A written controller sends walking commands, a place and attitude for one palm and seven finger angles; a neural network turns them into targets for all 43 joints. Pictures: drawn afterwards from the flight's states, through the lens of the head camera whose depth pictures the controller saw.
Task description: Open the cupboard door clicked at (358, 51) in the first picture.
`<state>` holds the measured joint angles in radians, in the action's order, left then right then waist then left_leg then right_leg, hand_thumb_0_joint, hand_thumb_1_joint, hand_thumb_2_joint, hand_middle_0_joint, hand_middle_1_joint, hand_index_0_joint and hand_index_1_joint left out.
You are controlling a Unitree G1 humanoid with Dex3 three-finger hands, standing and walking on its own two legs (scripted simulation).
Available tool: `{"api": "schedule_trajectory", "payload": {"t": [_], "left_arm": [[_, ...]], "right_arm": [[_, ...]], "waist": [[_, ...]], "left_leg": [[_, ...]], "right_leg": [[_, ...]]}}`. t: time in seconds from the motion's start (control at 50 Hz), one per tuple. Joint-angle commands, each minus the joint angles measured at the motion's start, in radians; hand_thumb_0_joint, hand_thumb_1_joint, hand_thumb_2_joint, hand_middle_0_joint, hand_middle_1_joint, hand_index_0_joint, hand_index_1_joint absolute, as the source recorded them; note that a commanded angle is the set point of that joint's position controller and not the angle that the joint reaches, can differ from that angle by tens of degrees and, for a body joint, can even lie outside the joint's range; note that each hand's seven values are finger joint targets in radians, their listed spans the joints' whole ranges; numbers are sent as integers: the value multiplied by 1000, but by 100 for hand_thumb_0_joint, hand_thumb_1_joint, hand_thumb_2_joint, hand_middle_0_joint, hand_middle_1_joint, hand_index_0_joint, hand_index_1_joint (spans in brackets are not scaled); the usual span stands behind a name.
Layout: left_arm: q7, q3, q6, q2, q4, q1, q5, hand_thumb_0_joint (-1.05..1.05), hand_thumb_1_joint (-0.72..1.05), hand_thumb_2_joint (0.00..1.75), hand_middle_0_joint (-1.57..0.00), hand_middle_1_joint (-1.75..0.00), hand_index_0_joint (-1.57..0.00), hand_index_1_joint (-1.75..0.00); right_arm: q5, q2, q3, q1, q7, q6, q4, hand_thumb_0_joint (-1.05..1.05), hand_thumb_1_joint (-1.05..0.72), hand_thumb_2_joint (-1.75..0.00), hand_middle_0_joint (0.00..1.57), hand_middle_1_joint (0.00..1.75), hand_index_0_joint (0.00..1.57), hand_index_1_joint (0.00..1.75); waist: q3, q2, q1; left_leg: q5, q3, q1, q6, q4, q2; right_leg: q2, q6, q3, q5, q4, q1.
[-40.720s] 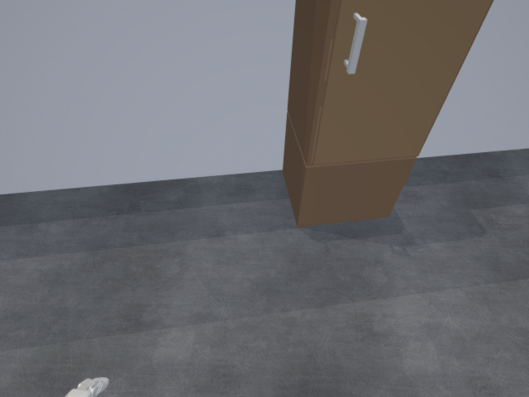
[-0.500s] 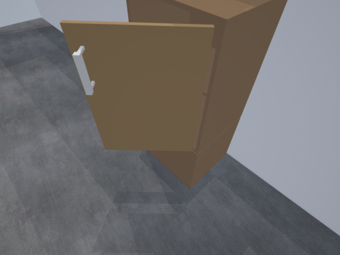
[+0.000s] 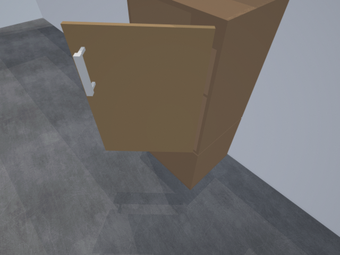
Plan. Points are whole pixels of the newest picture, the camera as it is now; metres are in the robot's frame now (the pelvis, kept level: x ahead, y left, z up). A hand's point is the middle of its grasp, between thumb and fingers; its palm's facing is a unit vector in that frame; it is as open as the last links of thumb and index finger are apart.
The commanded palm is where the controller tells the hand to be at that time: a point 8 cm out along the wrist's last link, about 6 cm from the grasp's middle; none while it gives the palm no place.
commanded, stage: shuffle to correct the standing spot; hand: left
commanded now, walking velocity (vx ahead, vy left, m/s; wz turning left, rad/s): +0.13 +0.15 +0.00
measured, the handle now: (86, 72) +0.59 +0.30 +0.11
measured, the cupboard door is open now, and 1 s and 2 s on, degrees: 46 46 46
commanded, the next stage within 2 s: come to a stop and stand still in 0.22 s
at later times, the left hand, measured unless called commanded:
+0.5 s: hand out of the picture +0.09 +0.22 -0.18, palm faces +0.03 -0.98 -0.22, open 7.3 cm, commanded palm none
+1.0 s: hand out of the picture +0.10 +0.20 -0.17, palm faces +0.03 -0.98 -0.21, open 7.2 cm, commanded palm none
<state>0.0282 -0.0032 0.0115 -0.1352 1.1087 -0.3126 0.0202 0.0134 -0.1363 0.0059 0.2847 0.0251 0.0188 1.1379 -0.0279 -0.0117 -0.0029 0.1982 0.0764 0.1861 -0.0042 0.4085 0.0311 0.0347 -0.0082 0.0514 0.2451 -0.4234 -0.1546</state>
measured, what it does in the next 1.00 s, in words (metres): steps on the spot: right foot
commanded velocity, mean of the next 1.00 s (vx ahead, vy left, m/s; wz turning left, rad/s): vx -0.01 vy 0.03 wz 0.00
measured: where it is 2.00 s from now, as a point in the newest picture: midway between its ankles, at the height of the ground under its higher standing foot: outside the picture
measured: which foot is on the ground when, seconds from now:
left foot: down 0.00-1.00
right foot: down 0.00-0.28, up 0.30-0.50, down 0.52-1.00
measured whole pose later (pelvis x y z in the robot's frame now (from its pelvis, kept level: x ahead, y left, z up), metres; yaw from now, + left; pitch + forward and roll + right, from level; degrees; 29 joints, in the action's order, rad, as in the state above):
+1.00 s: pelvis +0.04 +0.01 +0.00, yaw +0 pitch -1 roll +1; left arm 0.03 0.02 -0.01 -0.17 1.03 -0.20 0.02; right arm 0.02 -0.14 -0.01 0.25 0.04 0.00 1.09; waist -0.04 -0.02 0.00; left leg 0.28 0.09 0.13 0.02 0.44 0.00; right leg 0.00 0.06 0.10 0.19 -0.47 -0.26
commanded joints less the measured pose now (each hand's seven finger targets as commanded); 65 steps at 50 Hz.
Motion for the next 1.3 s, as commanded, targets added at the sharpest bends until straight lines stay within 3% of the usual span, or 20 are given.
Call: {"api": "schedule_trajectory", "payload": {"t": [0.0, 0.12, 0.16, 0.2, 0.22, 0.24, 0.26, 0.28, 0.32, 0.36, 0.42, 0.48, 0.52, 0.54, 0.56, 0.58, 0.7, 0.84, 0.94, 1.28], "left_arm": [[7, 26, 10, -112, -33, -91, 1, 0, 90, 90, -20, -30, -20, -30], [5, 62, 0, -159, -54, -112, 2, 0, 90, 90, -20, -30, -20, -30], [7, 70, 1, -160, -62, -106, 5, 0, 90, 90, -20, -30, -20, -30], [4, 71, -1, -146, -73, -78, 7, 0, 90, 90, -20, -30, -20, -30], [2, 66, -4, -123, -81, -71, 8, 0, 90, 90, -20, -30, -20, -30], [0, 61, -7, -92, -90, -62, 10, 0, 90, 90, -20, -30, -20, -30], [0, 52, -6, -58, -107, -36, 14, 0, 90, 90, -20, -30, -20, -30], [1, 47, -5, -57, -126, 0, 16, 0, 90, 90, -20, -30, -20, -30], [-2, 46, 4, -50, -127, 20, 10, 0, 90, 90, -20, -30, -20, -30], [-7, 38, 5, -19, -114, 17, 3, 0, 90, 90, -20, -30, -20, -30], [-1, 33, 0, -20, -96, -15, -6, 0, 90, 90, -20, -30, -20, -30], [7, 43, 14, -81, -76, -54, -6, 0, 90, 90, -20, -30, -20, -30], [13, 43, 15, -122, -71, -56, -9, 0, 90, 90, -20, -30, -20, -30], [12, 40, 10, -128, -76, -35, -10, 0, 90, 90, -20, -30, -20, -30], [14, 39, 8, -116, -81, -18, -9, 0, 90, 90, -20, -30, -20, -30], [18, 40, 6, -111, -87, -9, -8, 0, 90, 90, -20, -30, -20, -30], [23, 50, -11, -119, -130, 42, -7, 0, 90, 90, -20, -30, -20, -30], [14, 37, -12, -114, -131, 72, -4, 0, 90, 90, -20, -30, -20, -30], [7, 32, -7, -120, -116, 60, -4, 0, 90, 90, -20, -30, -20, -30], [8, 15, 13, -90, -32, -50, -10, 0, 90, 90, -20, -30, -20, -30]], "right_arm": [[4, -95, -23, 70, -6, -4, -37, 0, -90, -90, 20, 30, 20, 30], [10, -77, -29, 65, -16, -15, -77, 0, -90, -90, 20, 30, 20, 30], [9, -74, -32, 75, -16, -13, -85, 0, -90, -90, 20, 30, 20, 30], [7, -76, -31, 133, -16, -2, -76, 0, -90, -90, 20, 30, 20, 30], [8, -99, -33, 165, -13, 3, -68, 0, -90, -90, 20, 30, 20, 30], [11, -140, -40, 210, -8, 8, -57, 0, -90, -90, 20, 30, 20, 30], [12, -164, -46, 251, 1, 7, -49, 0, -90, -90, 20, 30, 20, 30], [13, -151, -43, 277, 6, 8, -48, 0, -90, -90, 20, 30, 20, 30], [13, -123, -31, 242, 11, 17, -65, 0, -90, -90, 20, 30, 20, 30], [15, -107, -25, 186, 19, 27, -76, 0, -90, -90, 20, 30, 20, 30], [7, -130, -26, 128, 28, 35, -80, 0, -90, -90, 20, 30, 20, 30], [-5, -111, -29, 112, 30, 37, -69, 0, -90, -90, 20, 30, 20, 30], [-12, -73, -31, 124, 29, 27, -70, 0, -90, -90, 20, 30, 20, 30], [-11, -57, -34, 130, 27, 19, -64, 0, -90, -90, 20, 30, 20, 30], [-8, -51, -34, 128, 28, 6, -56, 0, -90, -90, 20, 30, 20, 30], [-7, -56, -39, 131, 28, 1, -49, 0, -90, -90, 20, 30, 20, 30], [1, -78, -46, 85, 28, -5, -59, 0, -90, -90, 20, 30, 20, 30], [2, -60, -37, 39, 14, -13, -72, 0, -90, -90, 20, 30, 20, 30], [5, -69, -28, 40, 4, -10, -65, 0, -90, -90, 20, 30, 20, 30], [1, -51, -6, 135, 7, -2, -8, 0, -90, -90, 20, 30, 20, 30]], "waist": [[-69, -16, -13], [-123, -145, -28], [-132, -125, -20], [-115, -50, 5], [-103, 34, 13], [-81, 172, 25], [-93, 280, 37], [-102, 279, 54], [-87, 157, 35], [-54, 42, 9], [11, 63, -15], [59, 16, -36], [62, -32, -15], [46, -29, -5], [40, -105, 1], [38, -116, 1], [60, 14, -3], [-14, -20, 2], [-58, 5, -2], [-75, 7, -3]], "left_leg": [[101, -52, 52, 16, -38, 37], [144, 7, 165, 11, 139, -7], [128, 8, 143, 11, 137, 1], [73, -13, 59, 19, 56, 8], [10, -67, 12, 40, 11, 45], [-30, -177, -41, 82, -55, 130], [-73, -287, -89, 151, -130, 211], [-170, -339, -136, 209, -157, 246], [-350, -330, -128, 254, -124, 260], [-582, -251, -113, 237, -93, 241], [-735, -150, -93, 177, -47, 187], [-611, -123, -76, 89, 34, 140], [-291, -85, 51, 32, 26, 69], [-225, -84, 49, 25, 8, 51], [-235, -80, 35, 22, 21, 58], [-257, -70, 23, 21, 34, 61], [-434, -88, -43, 34, 33, 98], [-6, -82, 15, 29, -25, 63], [105, -98, 49, 36, -91, 61], [99, -91, 50, 32, -129, 58]], "right_leg": [[91, 52, -108, 142, 105, -79], [209, 122, -241, 313, 196, -92], [218, 132, -225, 244, 164, -112], [167, 110, -143, 164, 54, -147], [105, 83, -70, 155, -38, -173], [37, 56, 26, 175, -183, -225], [-10, 34, 85, 268, -322, -321], [-5, 36, 61, 359, -467, -415], [43, 48, 12, 332, -569, -436], [58, 34, -2, 262, -493, -355], [40, 12, 8, 90, -239, -172], [52, 20, -27, -237, 12, 1], [168, 78, -136, -660, -94, 98], [188, 90, -126, -682, -115, 68], [166, 98, -119, -683, -123, 51], [165, 97, -115, -696, -128, 39], [115, 69, -95, -479, -141, -23], [121, 72, -142, -173, 17, -80], [91, 54, -141, 46, 108, -89], [80, 47, -119, 46, 157, -54]]}}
